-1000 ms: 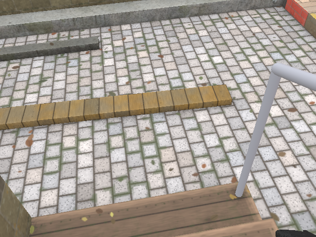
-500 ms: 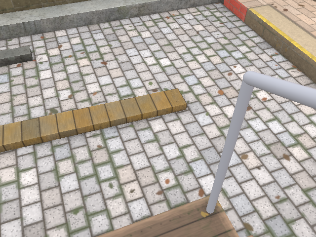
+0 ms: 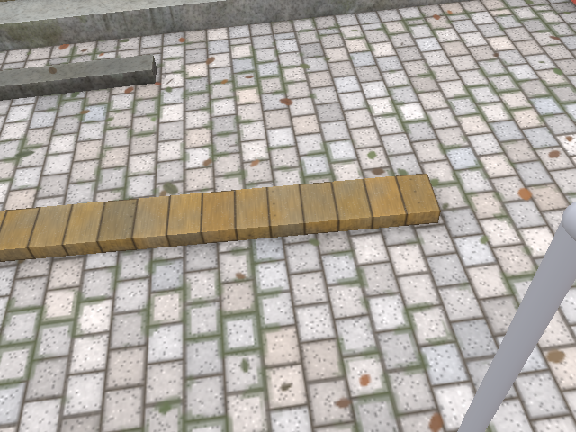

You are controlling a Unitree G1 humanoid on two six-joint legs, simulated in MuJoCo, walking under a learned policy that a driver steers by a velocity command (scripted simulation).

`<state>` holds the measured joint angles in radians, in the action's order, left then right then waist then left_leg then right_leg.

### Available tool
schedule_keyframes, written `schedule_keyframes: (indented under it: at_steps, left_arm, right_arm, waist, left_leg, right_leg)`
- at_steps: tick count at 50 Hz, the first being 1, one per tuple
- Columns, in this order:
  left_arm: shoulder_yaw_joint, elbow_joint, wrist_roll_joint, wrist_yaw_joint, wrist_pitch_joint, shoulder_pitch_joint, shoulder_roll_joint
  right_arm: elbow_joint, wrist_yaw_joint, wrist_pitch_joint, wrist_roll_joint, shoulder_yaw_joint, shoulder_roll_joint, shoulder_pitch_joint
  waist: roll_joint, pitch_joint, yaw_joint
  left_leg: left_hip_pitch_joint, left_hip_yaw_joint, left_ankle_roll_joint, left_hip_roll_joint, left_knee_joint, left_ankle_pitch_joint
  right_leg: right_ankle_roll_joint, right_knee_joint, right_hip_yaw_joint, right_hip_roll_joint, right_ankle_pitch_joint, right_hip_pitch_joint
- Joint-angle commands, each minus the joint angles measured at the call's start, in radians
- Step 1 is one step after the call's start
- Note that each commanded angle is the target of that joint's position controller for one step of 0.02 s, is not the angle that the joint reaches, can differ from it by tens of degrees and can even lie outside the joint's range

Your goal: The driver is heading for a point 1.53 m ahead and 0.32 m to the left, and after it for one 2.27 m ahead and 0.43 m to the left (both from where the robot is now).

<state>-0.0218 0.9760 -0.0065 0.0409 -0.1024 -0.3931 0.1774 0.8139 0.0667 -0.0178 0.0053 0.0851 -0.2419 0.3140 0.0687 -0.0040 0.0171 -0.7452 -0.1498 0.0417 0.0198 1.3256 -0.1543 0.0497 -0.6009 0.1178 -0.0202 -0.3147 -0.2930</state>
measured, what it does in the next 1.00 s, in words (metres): goes down, turning left: left foot 0.15 m lower, then right foot 0.15 m lower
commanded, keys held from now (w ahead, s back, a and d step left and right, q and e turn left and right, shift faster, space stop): w+q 0.52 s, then w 0.48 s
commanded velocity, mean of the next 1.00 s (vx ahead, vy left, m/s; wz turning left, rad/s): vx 0.50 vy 0.00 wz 0.40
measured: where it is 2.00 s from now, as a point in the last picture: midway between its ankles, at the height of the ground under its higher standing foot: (233, 309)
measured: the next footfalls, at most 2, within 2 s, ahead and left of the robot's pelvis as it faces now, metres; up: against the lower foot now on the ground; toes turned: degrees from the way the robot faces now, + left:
left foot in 0.44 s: +0.32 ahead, +0.19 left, -0.15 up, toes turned +14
right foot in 0.98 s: +0.70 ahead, +0.06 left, -0.30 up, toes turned +26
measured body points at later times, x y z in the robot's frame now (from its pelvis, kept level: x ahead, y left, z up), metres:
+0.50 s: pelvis +0.24 +0.09 -0.16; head +0.28 +0.11 +0.29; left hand +0.11 +0.32 -0.30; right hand +0.50 -0.08 -0.25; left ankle +0.28 +0.18 -0.88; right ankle +0.08 -0.10 -0.62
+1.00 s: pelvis +0.55 +0.12 -0.28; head +0.55 +0.11 +0.17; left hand +0.64 +0.41 -0.36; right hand +0.65 -0.12 -0.41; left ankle +0.29 +0.19 -0.85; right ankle +0.67 +0.04 -1.02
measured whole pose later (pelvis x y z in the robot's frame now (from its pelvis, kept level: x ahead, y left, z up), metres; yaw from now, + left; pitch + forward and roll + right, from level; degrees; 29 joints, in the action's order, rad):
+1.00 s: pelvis +0.55 +0.12 -0.28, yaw +24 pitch +3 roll +4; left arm -0.05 0.72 0.01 0.06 -0.09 -0.11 0.23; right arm 0.84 0.04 0.04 0.02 0.06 -0.21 0.44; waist -0.07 0.08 -0.06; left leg -0.26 -0.13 0.04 -0.13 1.34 -0.85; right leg 0.04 -0.44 -0.07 0.06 0.00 -0.40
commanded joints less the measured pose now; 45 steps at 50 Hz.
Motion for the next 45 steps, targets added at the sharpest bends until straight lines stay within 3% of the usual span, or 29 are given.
schedule_keyframes:
  at_steps: [1,2,3,6,8,10,12,15,18,20,21,22,23,24,25,26,27,28,29,30,32,33,34,35,36,37,38,40,45]
  left_arm:
    - [-0.031,-0.044,-0.016,-0.040,-0.020,0.015,0.158]
    - [-0.037,-0.044,-0.018,-0.040,-0.011,0.009,0.172]
    - [-0.040,-0.041,0.012,-0.048,-0.003,0.007,0.153]
    - [-0.031,0.000,0.016,-0.075,0.015,-0.087,0.114]
    - [-0.022,-0.009,0.000,-0.081,0.013,-0.099,0.111]
    - [-0.030,-0.031,-0.019,-0.082,0.013,-0.076,0.135]
    - [-0.030,-0.025,-0.005,-0.089,0.024,-0.128,0.117]
    - [-0.045,-0.038,-0.003,-0.097,0.052,-0.166,0.149]
    - [-0.069,-0.057,0.020,-0.099,0.065,-0.100,0.194]
    - [-0.074,-0.038,0.027,-0.090,0.069,-0.106,0.213]
    - [-0.075,-0.028,0.031,-0.087,0.066,-0.057,0.225]
    - [-0.079,-0.034,0.028,-0.084,0.036,-0.066,0.216]
    - [-0.060,-0.065,-0.009,-0.073,0.009,-0.167,0.116]
    - [-0.053,-0.097,0.023,-0.050,-0.030,-0.187,0.175]
    - [-0.050,-0.212,0.054,-0.059,-0.049,-0.026,0.176]
    - [-0.037,-0.262,0.083,-0.081,-0.040,0.101,0.140]
    - [-0.040,-0.239,0.073,-0.102,-0.015,0.102,0.162]
    - [-0.054,-0.215,0.039,-0.118,0.006,0.059,0.173]
    - [-0.071,-0.190,0.028,-0.113,0.017,-0.008,0.190]
    - [-0.070,-0.190,0.007,-0.111,0.021,0.017,0.153]
    - [-0.057,-0.232,-0.029,-0.101,0.017,0.101,0.096]
    - [-0.044,-0.247,-0.031,-0.086,0.014,0.110,0.074]
    - [-0.051,-0.205,-0.015,-0.063,0.008,0.036,0.095]
    - [-0.070,-0.234,0.010,-0.048,0.001,0.116,0.151]
    - [-0.073,-0.270,0.012,-0.038,-0.002,0.206,0.166]
    - [-0.061,-0.289,-0.008,-0.025,0.002,0.268,0.135]
    - [-0.048,-0.291,-0.020,-0.010,-0.001,0.298,0.102]
    - [-0.039,-0.317,-0.014,0.006,0.004,0.352,0.080]
    - [-0.031,-0.354,0.020,0.032,0.003,0.393,0.099]
  right_arm:
    - [-0.047,-0.033,-0.002,-0.019,0.002,0.003,0.126]
    - [-0.067,-0.041,-0.003,-0.011,0.004,-0.003,0.097]
    - [-0.098,-0.054,0.004,0.000,0.019,-0.057,0.037]
    - [-0.141,-0.085,0.001,0.002,0.008,-0.021,-0.087]
    - [-0.165,-0.111,0.009,0.003,0.005,-0.006,-0.154]
    - [-0.189,-0.114,0.010,0.005,0.012,-0.031,-0.186]
    - [-0.222,-0.128,0.016,0.009,0.000,-0.009,-0.270]
    - [-0.267,-0.161,0.026,0.031,-0.014,0.015,-0.371]
    - [-0.259,-0.166,0.022,0.036,-0.014,-0.002,-0.360]
    - [-0.197,-0.147,0.019,0.023,0.014,-0.048,-0.221]
    - [-0.132,-0.135,0.024,0.018,0.037,-0.091,-0.021]
    - [-0.066,-0.121,0.036,-0.002,0.069,-0.174,0.124]
    - [-0.056,-0.123,0.051,-0.023,0.056,-0.244,0.160]
    - [-0.053,-0.135,0.046,0.009,0.053,-0.235,0.246]
    - [-0.034,-0.119,0.029,0.008,0.064,-0.266,0.299]
    - [0.005,-0.101,0.018,0.013,0.060,-0.256,0.243]
    - [-0.039,-0.101,0.024,-0.001,0.034,-0.177,0.070]
    - [-0.077,-0.104,0.035,-0.014,0.010,-0.132,-0.069]
    - [-0.097,-0.111,0.054,-0.023,-0.014,-0.061,-0.150]
    - [-0.086,-0.097,0.057,-0.016,-0.020,-0.037,-0.157]
    - [-0.046,-0.056,0.055,-0.016,-0.007,-0.088,-0.076]
    - [-0.043,-0.041,0.051,-0.004,0.001,-0.107,-0.075]
    - [-0.045,-0.040,0.051,-0.024,0.013,-0.133,-0.049]
    - [-0.023,-0.031,0.061,-0.012,0.006,-0.101,0.025]
    - [-0.017,-0.021,0.067,0.006,-0.002,-0.080,0.061]
    - [-0.015,-0.006,0.065,0.032,-0.013,-0.043,0.077]
    - [-0.014,-0.007,0.063,0.033,-0.020,-0.031,0.096]
    - [-0.037,-0.011,0.056,0.023,-0.009,-0.075,0.083]
    - [-0.044,-0.003,0.048,0.023,-0.008,-0.079,0.120]
  waist:
    - [-0.133,0.053,-0.081]
    - [-0.123,0.040,-0.076]
    - [-0.088,0.016,-0.067]
    - [-0.094,-0.061,-0.035]
    - [-0.125,-0.081,-0.007]
    - [-0.133,-0.112,0.020]
    - [-0.114,-0.145,0.078]
    - [-0.109,-0.181,0.150]
    - [-0.134,-0.189,0.135]
    - [-0.101,-0.121,0.058]
    - [-0.122,-0.017,-0.044]
    - [0.015,0.072,-0.119]
    - [0.240,0.173,-0.057]
    - [0.206,0.429,-0.112]
    - [0.161,0.488,-0.169]
    - [0.069,0.375,-0.132]
    - [-0.077,0.227,-0.062]
    - [-0.143,0.136,0.015]
    - [-0.176,0.079,0.081]
    - [-0.102,0.022,0.085]
    - [-0.047,0.042,0.057]
    - [-0.017,0.061,0.064]
    - [0.002,0.104,0.063]
    - [-0.007,0.071,0.024]
    - [-0.001,0.026,0.002]
    - [-0.030,-0.010,-0.016]
    - [-0.032,-0.008,-0.036]
    - [-0.017,-0.025,-0.056]
    - [-0.004,-0.086,-0.086]
  left_leg:
    - [-0.036,-0.131,0.002,0.040,-0.150,0.110]
    - [-0.069,-0.131,0.008,0.040,-0.145,0.111]
    - [-0.116,-0.172,0.021,0.043,-0.272,0.260]
    - [-0.119,-0.152,0.029,0.007,-0.447,0.483]
    - [-0.056,-0.090,0.022,0.003,-0.476,0.584]
    - [-0.060,-0.062,0.015,0.002,-0.514,0.611]
    - [-0.074,-0.028,0.014,0.004,-0.621,0.614]
    - [-0.056,0.035,-0.002,0.020,-0.752,0.574]
    - [0.098,0.123,0.006,0.028,-0.777,0.375]
    - [0.330,0.199,0.042,-0.023,-0.820,0.250]
    - [0.575,0.195,0.089,-0.021,-0.850,0.375]
    - [0.870,0.183,0.145,-0.023,-0.924,0.675]
    - [1.263,-0.047,0.264,0.131,-0.519,1.064]
    - [1.370,-0.263,0.421,0.226,-0.518,0.916]
    - [1.364,-0.466,0.477,0.301,-0.799,0.433]
    - [1.231,-0.589,0.448,0.325,-0.953,0.070]
    - [1.000,-0.552,0.378,0.313,-0.943,0.003]
    - [0.763,-0.538,0.354,0.312,-0.915,0.080]
    - [0.567,-0.418,0.294,0.246,-0.885,0.124]
    - [0.418,-0.282,0.258,0.179,-0.895,0.199]
    - [0.356,-0.221,0.252,0.128,-0.896,0.368]
    - [0.329,-0.158,0.239,0.096,-0.875,0.435]
    - [0.328,-0.168,0.247,0.106,-0.844,0.446]
    - [0.444,-0.189,0.233,0.102,-0.812,0.277]
    - [0.482,-0.225,0.232,0.112,-0.794,0.170]
    - [0.399,-0.160,0.208,0.058,-0.768,-0.004]
    - [0.339,-0.127,0.196,0.030,-0.752,-0.065]
    - [0.269,-0.139,0.193,0.025,-0.705,-0.194]
    - [0.496,-0.271,0.187,0.066,-0.505,-0.169]
  right_leg:
    - [0.165,0.201,-0.295,0.350,0.646,0.075]
    - [0.169,0.223,-0.285,0.361,0.655,0.083]
    - [0.108,0.216,-0.224,0.316,0.485,0.129]
    - [0.061,0.191,-0.131,0.283,0.319,0.104]
    - [0.073,0.166,-0.095,0.269,0.177,0.052]
    - [0.077,0.124,-0.074,0.283,0.117,0.052]
    - [0.063,0.035,-0.057,0.295,0.042,0.097]
    - [0.049,-0.069,-0.063,0.329,-0.040,0.135]
    - [0.033,-0.145,-0.043,0.358,0.104,0.070]
    - [0.029,-0.401,-0.011,0.343,0.441,0.079]
    - [0.014,-0.641,0.005,0.349,0.548,0.013]
    - [-0.055,-1.028,0.086,0.225,0.265,-0.167]
    - [-0.107,-1.523,-0.004,0.114,-0.633,-0.647]
    - [-0.129,-1.574,-0.184,0.115,-0.600,-0.697]
    - [-0.146,-1.476,-0.218,0.082,-0.490,-0.782]
    - [-0.152,-1.377,-0.196,0.094,-0.358,-0.869]
    - [-0.118,-1.267,-0.219,0.136,-0.204,-0.820]
    - [-0.104,-1.208,-0.239,0.144,-0.161,-0.728]
    - [-0.087,-0.975,-0.276,0.174,0.025,-0.623]
    - [-0.105,-0.772,-0.242,0.176,0.089,-0.535]
    - [-0.120,-0.598,-0.223,0.175,0.197,-0.431]
    - [-0.114,-0.504,-0.208,0.165,0.281,-0.366]
    - [-0.103,-0.559,-0.205,0.144,0.409,-0.309]
    - [-0.088,-0.456,-0.269,0.155,0.534,-0.470]
    - [-0.074,-0.378,-0.276,0.147,0.570,-0.546]
    - [-0.071,-0.199,-0.261,0.129,0.712,-0.469]
    - [-0.056,-0.122,-0.234,0.098,0.821,-0.361]
    - [-0.056,-0.046,-0.208,0.068,0.819,-0.254]
    - [-0.015,0.179,-0.284,0.120,0.629,-0.355]
Velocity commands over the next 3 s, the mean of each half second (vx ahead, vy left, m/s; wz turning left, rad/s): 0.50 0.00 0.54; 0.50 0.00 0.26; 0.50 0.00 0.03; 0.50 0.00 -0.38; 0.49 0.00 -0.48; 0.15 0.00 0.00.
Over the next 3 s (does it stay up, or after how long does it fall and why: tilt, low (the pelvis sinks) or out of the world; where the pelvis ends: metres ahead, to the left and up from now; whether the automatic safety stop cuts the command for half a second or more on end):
stays up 1.43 0.29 -0.23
